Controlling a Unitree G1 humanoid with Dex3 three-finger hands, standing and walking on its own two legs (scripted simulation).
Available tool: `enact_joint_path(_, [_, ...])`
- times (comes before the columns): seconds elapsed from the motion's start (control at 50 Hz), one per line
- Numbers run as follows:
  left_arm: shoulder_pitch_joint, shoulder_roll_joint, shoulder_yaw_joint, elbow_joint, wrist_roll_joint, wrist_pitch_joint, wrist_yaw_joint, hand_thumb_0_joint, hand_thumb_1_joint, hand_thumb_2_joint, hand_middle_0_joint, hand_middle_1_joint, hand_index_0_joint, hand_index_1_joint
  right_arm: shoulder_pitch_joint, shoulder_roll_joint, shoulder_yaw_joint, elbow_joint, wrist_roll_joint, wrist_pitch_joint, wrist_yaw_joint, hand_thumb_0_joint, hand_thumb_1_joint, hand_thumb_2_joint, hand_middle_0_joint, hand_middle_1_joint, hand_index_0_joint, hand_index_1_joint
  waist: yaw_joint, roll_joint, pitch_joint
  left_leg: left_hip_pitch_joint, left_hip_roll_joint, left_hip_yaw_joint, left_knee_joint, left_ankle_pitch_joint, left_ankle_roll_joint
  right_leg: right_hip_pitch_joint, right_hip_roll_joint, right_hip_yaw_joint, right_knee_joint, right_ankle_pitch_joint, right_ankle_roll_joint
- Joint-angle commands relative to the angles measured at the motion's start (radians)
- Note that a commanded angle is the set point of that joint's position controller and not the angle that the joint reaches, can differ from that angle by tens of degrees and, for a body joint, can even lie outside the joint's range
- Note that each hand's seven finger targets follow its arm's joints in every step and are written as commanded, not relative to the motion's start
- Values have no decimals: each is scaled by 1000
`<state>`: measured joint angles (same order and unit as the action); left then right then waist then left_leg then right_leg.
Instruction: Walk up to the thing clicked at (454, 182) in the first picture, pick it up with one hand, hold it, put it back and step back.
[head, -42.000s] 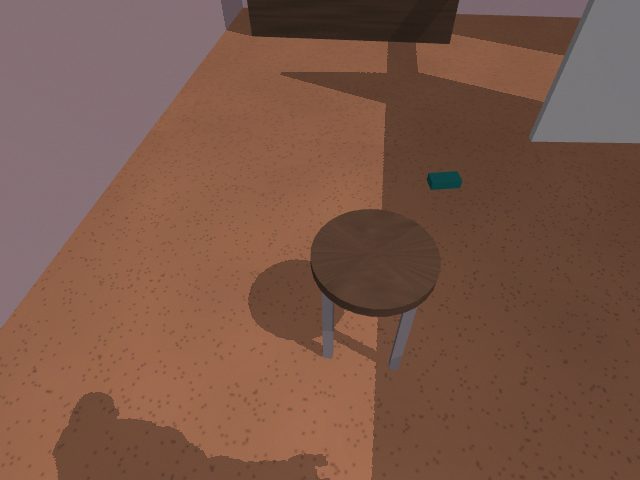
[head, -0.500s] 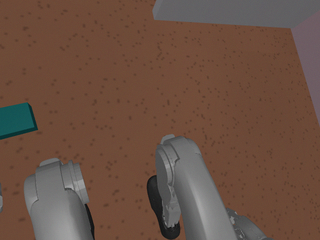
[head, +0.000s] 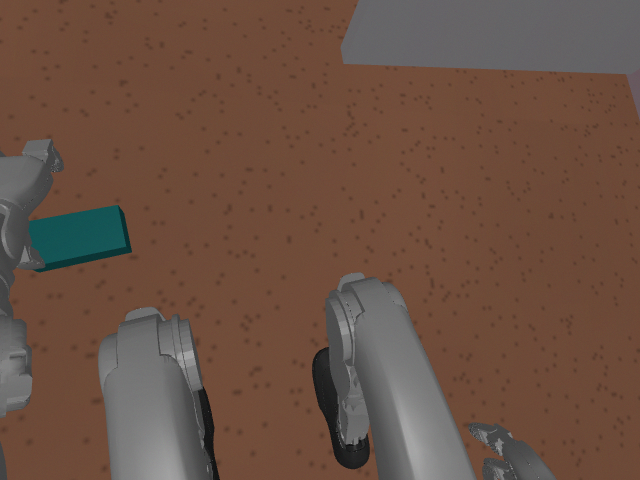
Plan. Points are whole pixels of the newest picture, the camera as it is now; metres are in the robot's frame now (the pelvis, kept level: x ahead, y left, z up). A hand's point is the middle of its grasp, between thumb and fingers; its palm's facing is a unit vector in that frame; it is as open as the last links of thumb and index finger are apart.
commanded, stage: home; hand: left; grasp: from above
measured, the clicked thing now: (78, 238) +0.48 +0.31 -0.34
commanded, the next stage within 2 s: none
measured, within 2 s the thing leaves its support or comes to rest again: neither
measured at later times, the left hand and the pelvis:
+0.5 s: hand (23, 212) +0.46 +0.31 -0.14, palm faces -0.34 -0.33 -0.88, open 10.6 cm; pelvis +0.02 +0.01 +0.01, yaw +0 degrees
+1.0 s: hand out of the picture +0.28 +0.25 +0.09, palm faces +0.00 -0.91 -0.41, open 7.4 cm; pelvis +0.02 +0.00 +0.19, yaw +6 degrees
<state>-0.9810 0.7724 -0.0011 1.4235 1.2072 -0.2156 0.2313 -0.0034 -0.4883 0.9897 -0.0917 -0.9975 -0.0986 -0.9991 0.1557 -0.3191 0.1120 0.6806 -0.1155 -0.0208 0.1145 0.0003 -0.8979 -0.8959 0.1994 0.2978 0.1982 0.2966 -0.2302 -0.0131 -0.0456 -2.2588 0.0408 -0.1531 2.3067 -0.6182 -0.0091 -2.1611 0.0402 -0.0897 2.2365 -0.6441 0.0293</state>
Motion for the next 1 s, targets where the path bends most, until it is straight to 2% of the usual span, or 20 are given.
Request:
enact_joint_path(0.0, [-373, 298, 74, -84, 36, -48, 123, 0, -498, 981, -75, -1001, -84, -992, 170, -210, -46, -13, -26, -12, -16, 0, -891, -894, 200, 300, 200, 300, -36, 272, -608, 421, -20, 84, -153, 73, 34, 254, 33, -53, -190, 116, -65])
enact_joint_path(0.06, [-405, 329, 95, -44, 61, -63, 181, 0, -491, 970, -76, -999, -88, -985, 181, -226, -39, -3, -47, -20, -17, 0, -891, -893, 200, 299, 200, 299, -46, 329, -599, 454, -22, 76, -153, 58, 26, 212, 29, -79, -165, 111, -66])
enact_joint_path(0.08, [-406, 350, 102, -31, 76, -64, 195, 0, -411, 890, -156, -919, -168, -905, 184, -228, -36, 3, -54, -24, -17, 0, -883, -894, 199, 299, 199, 299, -51, 360, -590, 461, -20, 72, -158, 47, 21, 204, 30, -81, -155, 94, -69])
enact_joint_path(0.12, [-406, 365, 124, -50, 81, -57, 216, 0, -316, 929, -253, -759, -225, -745, 198, -238, -42, 8, -61, -34, -15, 0, -882, -894, 199, 299, 199, 299, -45, 399, -625, 503, -18, 68, -155, 48, 16, 185, 24, -99, -133, 101, -70])
enact_joint_path(0.16, [-421, 372, 134, -119, 65, -48, 224, 0, -235, 947, -255, -697, -228, -722, 198, -241, -49, 2, -65, -40, -13, 0, -883, -894, 199, 299, 199, 299, -45, 460, -694, 543, -15, 67, -149, 58, 13, 192, 24, -102, -118, 117, -71])
enact_joint_path(0.24, [-325, 368, 172, -218, -12, 0, 210, 0, -71, 941, -247, -641, -224, -662, 218, -237, -77, -1, -53, -54, 3, 0, -885, -895, 199, 299, 199, 299, 2, 495, -788, 576, -18, 80, -156, 128, 14, 223, 17, -102, -116, 182, -69])
enact_joint_path(0.34, [-196, 300, 198, -356, -178, 67, 114, 0, 235, 878, -220, -491, -206, -504, 254, -221, -126, 6, -9, -46, 18, 0, -891, -897, 200, 300, 199, 300, 52, 443, -855, 606, -21, 91, -212, 179, 23, 313, 12, -81, -183, 228, -62])
enact_joint_path(0.42, [-15, 167, 158, -532, -327, 130, -10, 0, 555, 934, -220, -428, -212, -436, 254, -197, -165, -8, 43, -24, 25, 0, -895, -898, 200, 300, 200, 300, 92, 344, -890, 639, -23, 101, -291, 188, 35, 419, 20, -51, -269, 240, -60])
enact_joint_path(0.46, [50, 131, 167, -646, -422, 162, -62, 0, 715, 922, -210, -359, -206, -363, 223, -186, -177, -26, 66, -14, 14, 0, -897, -899, 200, 300, 200, 300, 105, 295, -854, 635, -22, 100, -326, 166, 41, 437, 17, -33, -314, 233, -59])
enact_joint_path(0.5, [160, 46, 139, -701, -501, 189, -117, 0, 875, 933, -208, -326, -207, -327, 191, -166, -176, -47, 80, -4, 4, 0, -899, -900, 200, 300, 200, 300, 97, 224, -780, 601, -21, 88, -365, 136, 47, 464, 17, -27, -354, 215, -56])
enact_joint_path(0.54, [239, 45, 157, -800, -573, 207, -154, 0, 901, 903, -201, -301, -200, -301, 164, -152, -180, -68, 96, 4, -12, 0, -900, -900, 200, 300, 200, 300, 119, 155, -749, 598, -18, 86, -407, 107, 54, 512, 18, -12, -413, 188, -54])
enact_joint_path(0.58, [297, -13, 141, -894, -640, 219, -184, 0, 900, 900, -200, -300, -200, -300, 130, -142, -184, -91, 104, 4, -25, 0, -900, -900, 200, 300, 200, 300, 127, 169, -732, 655, -14, 69, -467, 92, 48, 528, 8, -6, -440, 172, -57])
enact_joint_path(0.64, [376, -45, 151, -990, -725, 239, -198, 0, 900, 900, -200, -299, -200, -299, 93, -135, -188, -122, 119, -1, -46, 0, -900, -900, 200, 300, 200, 300, 142, 159, -705, 745, -5, 55, -541, 72, 43, 557, 2, 0, -493, 149, -59])
enact_joint_path(0.68, [424, -99, 131, -1048, -778, 251, -203, 0, 900, 900, -200, -299, -200, -299, 69, -126, -188, -142, 125, -10, -61, 0, -900, -900, 200, 300, 200, 300, 140, 183, -658, 794, -2, 47, -604, 39, 38, 570, -2, 4, -534, 120, -61])
enact_joint_path(0.76, [544, -139, 143, -1153, -882, 292, -197, 0, 902, 905, -201, -303, -201, -303, 27, -124, -189, -184, 136, -33, -93, 0, -899, -900, 200, 300, 200, 300, 159, 178, -663, 921, 0, 31, -711, 3, 31, 646, -8, 12, -618, 91, -59])
enact_joint_path(0.78, [581, -180, 119, -1162, -911, 307, -197, 0, 902, 908, -202, -305, -201, -305, 15, -121, -188, -188, 139, -38, -100, 0, -899, -900, 200, 300, 200, 300, 146, 178, -617, 928, -3, 27, -746, -23, 30, 653, -11, 17, -647, 69, -58])
enact_joint_path(0.82, [616, -193, 121, -1222, -969, 336, -191, 0, 901, 904, -201, -302, -201, -302, -10, -115, -182, -205, 142, -51, -117, 0, -899, -900, 200, 300, 200, 300, 154, 174, -595, 969, -1, 26, -794, -67, 32, 697, -9, 25, -702, 37, -55])
enact_joint_path(0.88, [712, -212, 135, -1301, -1052, 383, -179, 0, 902, 906, -201, -303, -201, -303, -31, -102, -174, -227, 146, -66, -142, 0, -900, -900, 200, 300, 200, 300, 152, 156, -604, 1044, -10, 41, -859, -55, 34, 797, -11, 41, -791, 37, -53])
enact_joint_path(0.9, [726, -231, 117, -1331, -1071, 398, -177, 0, 901, 903, -201, -302, -200, -302, -36, -95, -171, -230, 149, -71, -151, 0, -900, -900, 200, 300, 200, 300, 145, 170, -601, 1066, -12, 49, -880, -37, 32, 827, -13, 46, -815, 47, -53])
enact_joint_path(0.98, [820, -261, 140, -1396, -1142, 460, -150, 0, 900, 900, -200, -300, -200, -300, -37, -71, -151, -247, 159, -91, -182, 0, -900, -900, 200, 300, 200, 300, 150, 141, -573, 1165, -15, 59, -965, -8, 32, 960, -15, 61, -928, 65, -52])
